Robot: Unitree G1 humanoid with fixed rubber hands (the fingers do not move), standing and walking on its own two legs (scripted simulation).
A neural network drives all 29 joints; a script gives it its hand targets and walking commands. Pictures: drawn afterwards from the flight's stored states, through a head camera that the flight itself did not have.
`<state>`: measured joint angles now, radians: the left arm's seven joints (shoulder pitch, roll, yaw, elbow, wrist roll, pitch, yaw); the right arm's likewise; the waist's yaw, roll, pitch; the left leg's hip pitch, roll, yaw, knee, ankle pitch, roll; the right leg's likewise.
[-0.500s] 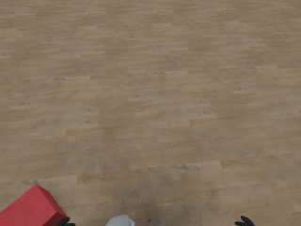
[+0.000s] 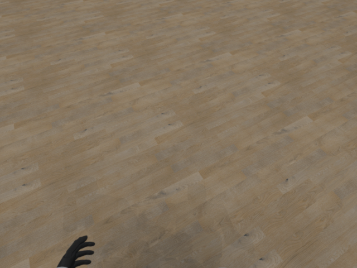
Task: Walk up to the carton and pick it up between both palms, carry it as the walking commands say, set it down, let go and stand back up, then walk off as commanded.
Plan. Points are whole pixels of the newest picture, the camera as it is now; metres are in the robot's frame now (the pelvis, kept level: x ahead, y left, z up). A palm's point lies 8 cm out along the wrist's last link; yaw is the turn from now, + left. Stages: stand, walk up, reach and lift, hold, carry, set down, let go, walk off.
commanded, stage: walk off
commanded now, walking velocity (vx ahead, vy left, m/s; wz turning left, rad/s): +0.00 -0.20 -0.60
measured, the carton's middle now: out of the picture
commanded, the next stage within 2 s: stand in 1.94 s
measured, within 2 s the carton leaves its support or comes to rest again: neither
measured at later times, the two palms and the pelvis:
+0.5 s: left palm out of the picture +0.13 +0.14 -0.12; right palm out of the picture -0.03 -0.38 -0.08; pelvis -0.01 -0.09 +0.02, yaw -17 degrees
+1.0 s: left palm (206, 259) +0.15 -0.06 -0.09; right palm out of the picture -0.17 -0.51 -0.12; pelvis -0.08 -0.23 +0.01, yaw -34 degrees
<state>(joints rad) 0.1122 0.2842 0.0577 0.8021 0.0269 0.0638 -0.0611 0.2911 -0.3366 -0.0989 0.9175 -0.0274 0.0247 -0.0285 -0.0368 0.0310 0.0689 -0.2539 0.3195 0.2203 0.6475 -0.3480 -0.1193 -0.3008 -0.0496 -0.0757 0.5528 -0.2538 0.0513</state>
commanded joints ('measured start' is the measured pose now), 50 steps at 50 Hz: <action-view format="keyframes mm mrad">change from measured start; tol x32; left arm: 1 245 371 82 15 -7 -28 6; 50 58 125 14 -5 6 -18 36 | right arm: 1 -34 -3 1 -124 -10 27 -9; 50 -63 -40 3 -56 17 42 -29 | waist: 1 133 -496 -180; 21 -23 283 -45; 38 40 251 -100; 41 136 -497 -180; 50 50 -191 -108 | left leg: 1 -431 -196 -29 441 -415 25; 18 63 -287 -175 -113 7 107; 21 165 312 -656 -470 196 323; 35 107 70 -59 -252 561 194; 39 21 47 2 10 390 101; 41 -429 -189 -34 437 -417 25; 50 -250 -225 -150 396 -82 83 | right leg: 1 322 -320 458 -219 581 -234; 18 5 -73 487 -213 244 -212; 21 -383 131 141 418 -285 -25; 25 -308 53 181 742 -73 29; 37 -35 9 -50 53 -101 22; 40 356 -147 190 -219 315 -52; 50 75 -121 310 -189 342 -264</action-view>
